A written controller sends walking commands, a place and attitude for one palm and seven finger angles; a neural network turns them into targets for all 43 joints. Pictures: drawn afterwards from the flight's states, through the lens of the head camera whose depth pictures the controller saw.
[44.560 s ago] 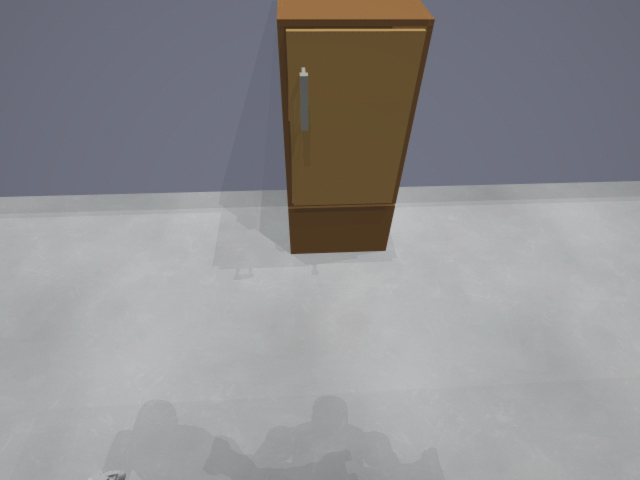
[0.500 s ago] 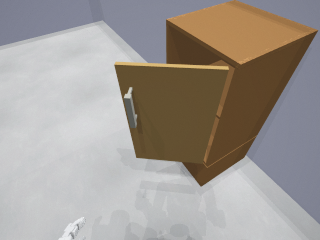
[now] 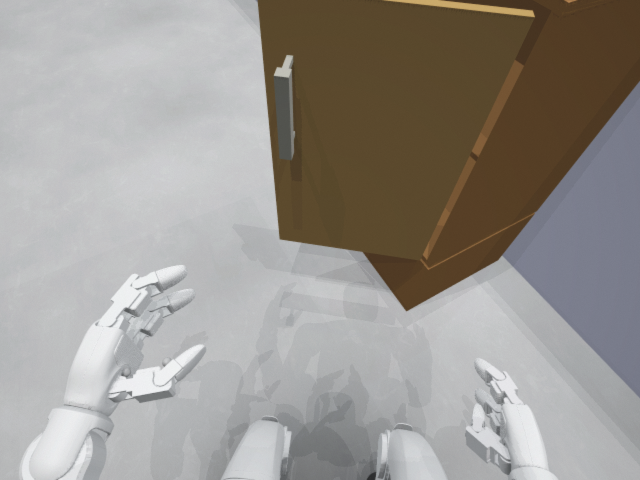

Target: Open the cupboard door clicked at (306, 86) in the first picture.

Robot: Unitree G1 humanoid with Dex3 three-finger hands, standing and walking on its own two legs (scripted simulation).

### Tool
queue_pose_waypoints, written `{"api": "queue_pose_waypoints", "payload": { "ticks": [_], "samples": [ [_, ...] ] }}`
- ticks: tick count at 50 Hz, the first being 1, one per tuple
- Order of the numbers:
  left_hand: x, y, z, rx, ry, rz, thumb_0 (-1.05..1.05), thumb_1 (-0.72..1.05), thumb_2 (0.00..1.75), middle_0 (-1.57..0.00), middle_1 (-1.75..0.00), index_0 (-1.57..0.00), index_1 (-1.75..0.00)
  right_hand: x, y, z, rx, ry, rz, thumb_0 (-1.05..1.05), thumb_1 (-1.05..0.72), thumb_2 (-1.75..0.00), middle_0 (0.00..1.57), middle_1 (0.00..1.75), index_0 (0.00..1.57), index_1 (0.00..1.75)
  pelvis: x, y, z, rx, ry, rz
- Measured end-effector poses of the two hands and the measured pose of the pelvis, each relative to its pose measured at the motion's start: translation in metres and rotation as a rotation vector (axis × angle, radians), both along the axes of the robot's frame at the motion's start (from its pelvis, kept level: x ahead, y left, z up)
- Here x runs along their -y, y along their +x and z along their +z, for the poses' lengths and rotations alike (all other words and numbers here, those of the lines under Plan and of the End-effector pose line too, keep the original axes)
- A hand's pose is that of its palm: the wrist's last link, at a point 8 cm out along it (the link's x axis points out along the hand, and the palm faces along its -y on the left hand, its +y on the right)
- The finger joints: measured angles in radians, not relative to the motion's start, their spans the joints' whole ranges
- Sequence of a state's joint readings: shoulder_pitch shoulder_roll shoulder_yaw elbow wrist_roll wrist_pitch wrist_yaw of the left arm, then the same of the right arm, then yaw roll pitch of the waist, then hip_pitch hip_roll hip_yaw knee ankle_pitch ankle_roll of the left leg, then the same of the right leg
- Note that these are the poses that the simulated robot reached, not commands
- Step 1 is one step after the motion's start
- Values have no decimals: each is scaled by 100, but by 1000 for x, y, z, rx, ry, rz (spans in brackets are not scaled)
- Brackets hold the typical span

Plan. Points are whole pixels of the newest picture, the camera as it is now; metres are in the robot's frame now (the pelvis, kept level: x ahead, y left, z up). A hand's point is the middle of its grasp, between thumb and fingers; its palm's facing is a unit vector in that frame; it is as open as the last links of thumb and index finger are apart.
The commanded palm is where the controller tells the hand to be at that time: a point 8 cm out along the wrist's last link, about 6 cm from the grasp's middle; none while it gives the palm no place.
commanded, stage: raise the hand with hooked fingers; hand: left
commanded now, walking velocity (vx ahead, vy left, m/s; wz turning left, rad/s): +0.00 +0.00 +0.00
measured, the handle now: (287, 110) +0.64 +0.13 +0.06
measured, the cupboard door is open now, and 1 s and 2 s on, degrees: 51 51 51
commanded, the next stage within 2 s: move the hooked fingers beside the handle in 1.48 s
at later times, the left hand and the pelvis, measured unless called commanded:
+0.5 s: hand (134, 318) +0.27 +0.24 +0.06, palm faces -0.06 -1.00 -0.06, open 12.7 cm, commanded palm +0.25 +0.30 +0.06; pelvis +0.01 +0.02 +0.02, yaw -1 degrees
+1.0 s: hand (119, 272) +0.32 +0.27 +0.07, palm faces -0.05 -1.00 -0.07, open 13.9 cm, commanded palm +0.29 +0.32 +0.07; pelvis +0.03 +0.00 +0.02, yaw -1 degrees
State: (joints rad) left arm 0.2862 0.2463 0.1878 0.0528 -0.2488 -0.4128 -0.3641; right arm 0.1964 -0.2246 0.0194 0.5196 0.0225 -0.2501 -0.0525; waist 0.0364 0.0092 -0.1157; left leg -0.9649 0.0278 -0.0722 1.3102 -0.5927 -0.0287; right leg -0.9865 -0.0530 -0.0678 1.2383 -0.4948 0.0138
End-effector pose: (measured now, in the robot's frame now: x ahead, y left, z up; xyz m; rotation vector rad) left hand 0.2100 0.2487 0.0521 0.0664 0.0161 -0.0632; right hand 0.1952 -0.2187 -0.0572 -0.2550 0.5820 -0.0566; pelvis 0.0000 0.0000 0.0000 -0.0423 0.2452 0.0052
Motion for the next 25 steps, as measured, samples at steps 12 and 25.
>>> {"api": "queue_pose_waypoints", "payload": {
  "ticks": [12,25],
  "samples": [
    [-28,28,9,-73,-2,8,1,10,56,-26,-82,-26,-82,-2,-68,-8,-162,10,-125,2,-90,-90,20,30,20,30,-17,0,15,-21,8,-21],
    [-48,41,8,-51,-1,6,0,-21,43,-28,-101,-28,-101,21,-22,19,-73,-98,-97,1,-91,-90,20,30,20,30,-20,13,16,-34,-4,-13]
  ]
}}
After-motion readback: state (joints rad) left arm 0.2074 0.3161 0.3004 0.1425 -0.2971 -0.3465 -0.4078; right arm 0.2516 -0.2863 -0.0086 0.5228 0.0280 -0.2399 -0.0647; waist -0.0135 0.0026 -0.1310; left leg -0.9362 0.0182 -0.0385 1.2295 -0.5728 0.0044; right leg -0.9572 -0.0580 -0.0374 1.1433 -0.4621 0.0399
